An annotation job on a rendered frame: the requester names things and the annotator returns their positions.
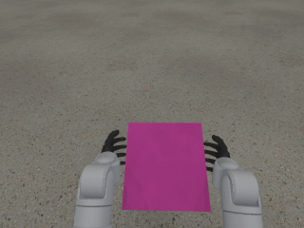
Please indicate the carton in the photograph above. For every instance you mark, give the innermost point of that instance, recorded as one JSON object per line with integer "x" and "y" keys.
{"x": 165, "y": 168}

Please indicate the robot right forearm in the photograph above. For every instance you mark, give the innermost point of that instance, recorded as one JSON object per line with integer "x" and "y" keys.
{"x": 239, "y": 195}

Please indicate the left robot hand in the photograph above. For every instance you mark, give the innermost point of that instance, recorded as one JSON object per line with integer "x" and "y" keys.
{"x": 109, "y": 142}

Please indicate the robot left forearm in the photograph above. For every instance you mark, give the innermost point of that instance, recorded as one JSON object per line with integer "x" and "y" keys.
{"x": 95, "y": 193}

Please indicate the right robot hand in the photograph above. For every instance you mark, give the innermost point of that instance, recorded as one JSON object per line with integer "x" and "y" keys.
{"x": 220, "y": 147}

